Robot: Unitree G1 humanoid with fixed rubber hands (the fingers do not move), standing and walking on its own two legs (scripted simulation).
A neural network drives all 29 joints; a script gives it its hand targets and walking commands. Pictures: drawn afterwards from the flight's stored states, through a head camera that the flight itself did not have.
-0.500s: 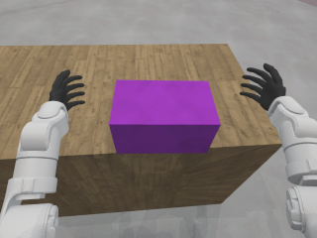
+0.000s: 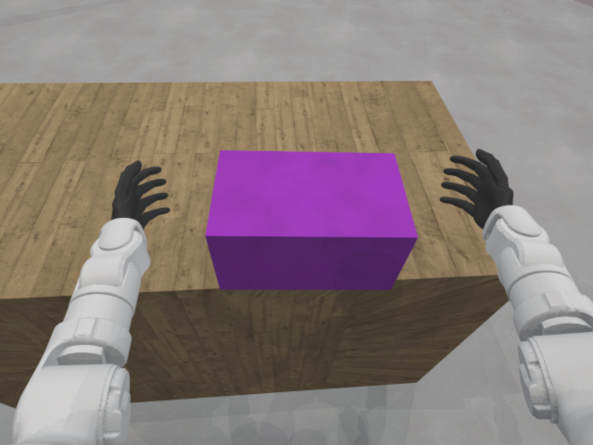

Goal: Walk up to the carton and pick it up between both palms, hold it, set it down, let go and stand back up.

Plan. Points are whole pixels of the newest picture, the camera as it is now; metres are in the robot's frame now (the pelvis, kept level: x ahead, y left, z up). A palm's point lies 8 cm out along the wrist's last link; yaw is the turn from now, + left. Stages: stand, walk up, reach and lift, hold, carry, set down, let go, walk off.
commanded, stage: reach and lift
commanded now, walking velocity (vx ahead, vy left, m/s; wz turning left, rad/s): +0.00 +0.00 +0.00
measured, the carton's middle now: (307, 221) +0.44 +0.00 +0.01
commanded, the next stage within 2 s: none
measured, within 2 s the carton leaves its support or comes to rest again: neither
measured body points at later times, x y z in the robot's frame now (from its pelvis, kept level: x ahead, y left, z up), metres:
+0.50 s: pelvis +0.01 +0.00 +0.00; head +0.06 +0.00 +0.45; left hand +0.40 +0.23 +0.05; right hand +0.44 -0.22 +0.06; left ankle -0.01 +0.13 -0.74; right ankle +0.00 -0.11 -0.74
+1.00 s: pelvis +0.01 +0.00 +0.00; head +0.05 +0.00 +0.45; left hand +0.40 +0.20 +0.04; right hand +0.43 -0.19 +0.05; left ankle -0.01 +0.13 -0.74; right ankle +0.00 -0.11 -0.74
